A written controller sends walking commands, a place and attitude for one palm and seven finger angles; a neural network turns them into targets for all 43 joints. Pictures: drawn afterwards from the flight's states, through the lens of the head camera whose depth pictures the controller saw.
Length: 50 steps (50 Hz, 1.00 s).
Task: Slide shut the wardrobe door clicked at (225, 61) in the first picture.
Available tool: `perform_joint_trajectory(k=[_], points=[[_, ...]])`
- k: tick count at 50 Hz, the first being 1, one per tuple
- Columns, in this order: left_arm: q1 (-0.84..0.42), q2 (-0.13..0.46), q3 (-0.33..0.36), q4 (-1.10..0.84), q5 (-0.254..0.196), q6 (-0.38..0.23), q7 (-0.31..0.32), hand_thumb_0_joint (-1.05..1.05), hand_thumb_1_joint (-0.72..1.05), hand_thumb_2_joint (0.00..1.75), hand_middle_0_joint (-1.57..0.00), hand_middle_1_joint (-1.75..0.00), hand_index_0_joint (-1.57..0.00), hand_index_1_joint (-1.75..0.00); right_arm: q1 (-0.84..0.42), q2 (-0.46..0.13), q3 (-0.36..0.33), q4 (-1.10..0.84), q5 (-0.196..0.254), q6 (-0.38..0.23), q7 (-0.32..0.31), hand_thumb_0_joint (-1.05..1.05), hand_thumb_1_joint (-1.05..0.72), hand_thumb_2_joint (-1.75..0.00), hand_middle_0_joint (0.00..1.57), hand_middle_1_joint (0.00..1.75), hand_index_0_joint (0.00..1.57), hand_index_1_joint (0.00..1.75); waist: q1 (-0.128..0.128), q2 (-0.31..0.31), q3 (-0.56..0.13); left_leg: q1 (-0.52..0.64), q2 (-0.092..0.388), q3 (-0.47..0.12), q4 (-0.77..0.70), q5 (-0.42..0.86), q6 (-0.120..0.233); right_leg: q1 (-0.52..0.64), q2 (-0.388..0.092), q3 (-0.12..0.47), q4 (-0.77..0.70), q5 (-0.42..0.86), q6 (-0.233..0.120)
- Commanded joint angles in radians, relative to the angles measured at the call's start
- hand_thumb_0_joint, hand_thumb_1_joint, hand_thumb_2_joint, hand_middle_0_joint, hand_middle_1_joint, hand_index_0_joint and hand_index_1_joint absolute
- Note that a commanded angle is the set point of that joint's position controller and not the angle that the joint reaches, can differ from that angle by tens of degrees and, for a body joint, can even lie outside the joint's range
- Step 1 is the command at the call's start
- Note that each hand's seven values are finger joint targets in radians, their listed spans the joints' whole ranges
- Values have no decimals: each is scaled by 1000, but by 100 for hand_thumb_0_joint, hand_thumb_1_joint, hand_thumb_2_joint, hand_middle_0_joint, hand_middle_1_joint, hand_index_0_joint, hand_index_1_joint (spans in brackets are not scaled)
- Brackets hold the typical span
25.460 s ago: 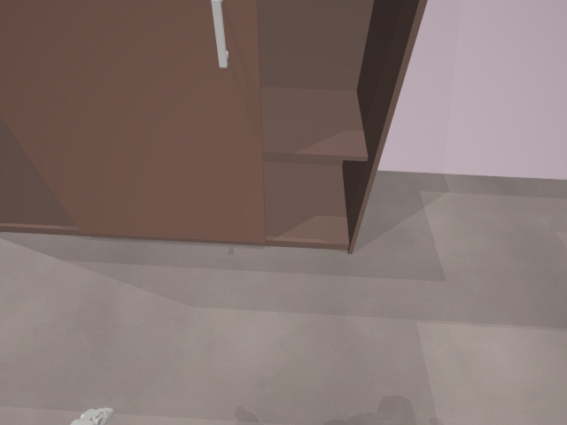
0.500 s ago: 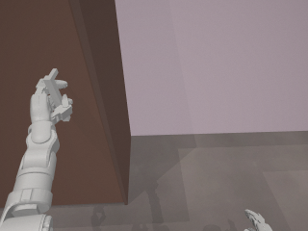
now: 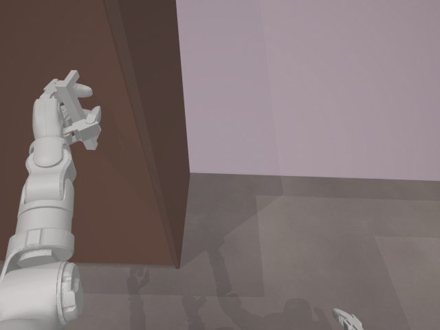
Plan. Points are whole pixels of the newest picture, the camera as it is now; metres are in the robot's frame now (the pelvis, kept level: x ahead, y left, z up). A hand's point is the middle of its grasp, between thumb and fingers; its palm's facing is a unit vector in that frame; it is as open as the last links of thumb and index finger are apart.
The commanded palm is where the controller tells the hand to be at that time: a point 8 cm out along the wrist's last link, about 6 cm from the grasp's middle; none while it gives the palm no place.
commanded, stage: loosen the grip on the handle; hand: left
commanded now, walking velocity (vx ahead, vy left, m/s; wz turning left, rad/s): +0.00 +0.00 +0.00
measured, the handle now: (82, 112) +0.45 +0.29 +0.15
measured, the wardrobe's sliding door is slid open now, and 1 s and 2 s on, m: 0.00 0.00 0.00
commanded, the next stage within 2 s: slip the hand off the handle in 0.42 s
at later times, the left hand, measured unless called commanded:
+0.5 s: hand (93, 127) +0.41 +0.25 +0.15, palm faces +0.42 -0.89 -0.17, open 14.3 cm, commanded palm +0.36 +0.30 +0.15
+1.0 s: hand (52, 128) +0.40 +0.33 +0.15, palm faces +0.45 -0.88 -0.17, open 14.7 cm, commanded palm +0.36 +0.37 +0.15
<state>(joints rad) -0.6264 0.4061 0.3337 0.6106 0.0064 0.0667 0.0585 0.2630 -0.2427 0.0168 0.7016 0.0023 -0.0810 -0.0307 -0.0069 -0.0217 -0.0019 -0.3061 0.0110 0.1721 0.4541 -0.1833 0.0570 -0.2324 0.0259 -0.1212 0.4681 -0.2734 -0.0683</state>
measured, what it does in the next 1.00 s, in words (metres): stands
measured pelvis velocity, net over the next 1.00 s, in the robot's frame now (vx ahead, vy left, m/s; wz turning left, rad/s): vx -0.01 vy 0.00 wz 0.02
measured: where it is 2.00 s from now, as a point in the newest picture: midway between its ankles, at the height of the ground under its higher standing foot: outside the picture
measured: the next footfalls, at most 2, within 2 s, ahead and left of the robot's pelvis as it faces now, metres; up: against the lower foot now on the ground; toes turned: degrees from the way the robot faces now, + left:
none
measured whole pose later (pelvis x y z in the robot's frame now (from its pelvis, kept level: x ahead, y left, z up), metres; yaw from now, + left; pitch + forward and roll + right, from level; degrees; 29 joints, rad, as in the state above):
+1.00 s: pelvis -0.01 +0.00 -0.01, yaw +1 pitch +4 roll -1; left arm -0.64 0.59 0.44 0.82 -0.06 -0.05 -0.03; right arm 0.30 -0.28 0.01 0.75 0.05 -0.04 -0.08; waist -0.05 0.01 -0.01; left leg -0.41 0.03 0.14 0.56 -0.22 0.06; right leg -0.31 0.04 -0.15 0.53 -0.29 -0.07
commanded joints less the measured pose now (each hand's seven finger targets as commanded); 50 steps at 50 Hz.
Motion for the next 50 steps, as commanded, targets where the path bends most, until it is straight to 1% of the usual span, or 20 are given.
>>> perform_joint_trajectory(k=[1, 3, 4, 6, 8, 11, 12, 15, 17, 20, 21, 23, 26, 28, 30, 34, 40, 43, 47, 50], points=[[-388, 207, -11, -188, 15, -86, 41, 0, -19, 37, -45, -140, -45, -140, -28, -170, -70, -91, 13, -29, -9, 0, -90, -90, 20, 30, 20, 30, -19, 93, -237, 204, 31, -189, -17, 35, -25, -82, -17, 135, -78, 67, 23], [-397, 257, 32, -237, -11, -94, 49, 0, -43, 26, -44, -138, -44, -138, -33, -176, -73, -95, 16, -22, -16, 0, -90, -90, 20, 30, 20, 30, -10, 54, -301, 185, 28, -182, -4, 61, -21, -22, -28, 152, -76, 110, 34], [-387, 228, 5, -244, -17, -93, 48, 0, -55, 20, -42, -137, -42, -137, -35, -168, -71, -93, 18, -19, -16, 0, -90, -90, 20, 30, 20, 30, -15, 54, -303, 186, 27, -179, 4, 72, -18, -19, -33, 157, -70, 134, 41], [-367, 197, -31, -267, -19, -90, 47, 0, -55, 20, -40, -133, -40, -133, -31, -165, -71, -88, 23, -14, -19, 0, -90, -90, 20, 30, 20, 30, -26, 68, -282, 199, 24, -180, 13, 95, -16, -38, -30, 152, -65, 165, 45], [-344, 234, -2, -250, -27, -81, 52, 0, -55, 20, -37, -130, -37, -130, -26, -175, -72, -81, 26, -10, -26, 0, -90, -90, 20, 30, 20, 30, -26, 33, -263, 163, 21, -178, 16, 77, -15, -31, -31, 156, -68, 172, 54], [-304, 254, 26, -289, -38, -77, 52, 0, -55, 20, -33, -125, -33, -125, -18, -174, -77, -78, 27, -4, -30, 0, -90, -90, 20, 30, 20, 30, -15, 39, -316, 171, 16, -174, 27, 146, -16, 19, -41, 164, -41, 306, 65], [-387, 362, 92, -244, -32, -71, 58, 0, -55, 20, -32, -123, -32, -123, -4, -190, -71, -57, 25, 3, -39, 0, -90, -90, 20, 30, 20, 30, -38, 14, -295, 138, 14, -172, 38, 127, -15, 18, -48, 178, -41, 318, 77], [-377, 308, 53, -240, -40, -80, 42, 0, -55, 20, -28, -118, -28, -118, 2, -172, -74, -57, 28, 8, -40, 0, -90, -90, 20, 30, 20, 30, -30, 47, -302, 131, 11, -172, 41, 132, -18, 31, -54, 185, -33, 349, 78], [-377, 313, 51, -269, -41, -89, 40, 0, -55, 20, -25, -115, -25, -115, 1, -174, -74, -59, 27, 10, -41, 0, -90, -90, 20, 30, 20, 30, -32, 79, -318, 145, 9, -170, 51, 148, -20, 32, -54, 189, -27, 367, 78], [-342, 299, 52, -286, -53, -99, 42, 0, -55, 20, -25, -115, -25, -115, -1, -171, -76, -63, 33, 10, -42, 0, -90, -90, 20, 30, 20, 30, -26, 65, -321, 151, 7, -171, 49, 163, -16, 35, -49, 177, -23, 388, 80], [-346, 287, 41, -307, -55, -103, 43, 0, -55, 20, -25, -115, -25, -115, -5, -168, -76, -63, 35, 9, -43, 0, -90, -90, 20, 30, 20, 30, -26, 82, -332, 171, 8, -171, 48, 177, -16, 32, -46, 172, -22, 387, 77], [-313, 319, 77, -288, -59, -101, 50, 0, -55, 20, -25, -115, -25, -115, -6, -174, -76, -60, 36, 11, -47, 0, -90, -90, 20, 30, 20, 30, -24, 32, -314, 147, 10, -170, 47, 156, -15, 37, -47, 175, -29, 383, 86], [-300, 288, 47, -232, -53, -86, 51, 0, -55, 20, -25, -115, -25, -115, -17, -169, -67, -62, 38, 11, -51, 0, -90, -90, 20, 30, 20, 30, -30, 32, -260, 111, 10, -168, 39, 106, -16, 14, -55, 185, -40, 333, 89], [-324, 375, 114, -227, -51, -92, 51, 0, -55, 20, -25, -115, -25, -115, -13, -176, -67, -59, 35, 17, -55, 0, -90, -90, 20, 30, 20, 30, -23, 36, -275, 87, 11, -167, 41, 94, -18, 38, -63, 199, -40, 328, 91], [-341, 399, 128, -223, -47, -107, 46, 0, -55, 20, -25, -115, -25, -115, -11, -170, -65, -63, 37, 19, -59, 0, -90, -90, 20, 30, 20, 30, -19, 42, -289, 88, 9, -165, 38, 98, -15, 49, -58, 193, -37, 325, 88], [-367, 428, 135, -192, -43, -136, 25, 0, -55, 20, -25, -115, -25, -115, 2, -171, -60, -61, 36, 19, -64, 0, -90, -90, 20, 30, 20, 30, -29, 70, -289, 90, 10, -165, 44, 103, -13, 36, -53, 189, -32, 318, 84], [-389, 408, 95, -107, -62, -156, -35, 0, -55, 20, -25, -115, -25, -115, 18, -181, -60, -59, 45, 8, -67, 0, -90, -90, 20, 30, 20, 30, -49, 69, -262, 111, 14, -177, 49, 81, -9, -35, -40, 178, -45, 234, 76], [-372, 455, 139, -85, -72, -167, -55, 0, -55, 20, -25, -115, -25, -115, 30, -187, -63, -56, 46, 8, -67, 0, -90, -90, 20, 30, 20, 30, -35, 73, -285, 103, 16, -180, 55, 93, -12, -20, -46, 183, -37, 255, 75], [-439, 506, 150, -2, -66, -189, -78, 0, -55, 20, -25, -115, -25, -115, 53, -198, -60, -42, 47, 6, -69, 0, -90, -90, 20, 30, 20, 30, -60, 49, -246, 62, 21, -189, 66, 47, -13, -62, -47, 191, -38, 188, 74], [-448, 524, 156, -21, -59, -228, -90, 0, -55, 20, -25, -115, -25, -115, 68, -199, -65, -45, 43, 3, -65, 0, -90, -90, 20, 30, 20, 30, -46, 122, -311, 118, 20, -196, 70, 101, -11, -71, -31, 173, -20, 195, 59]])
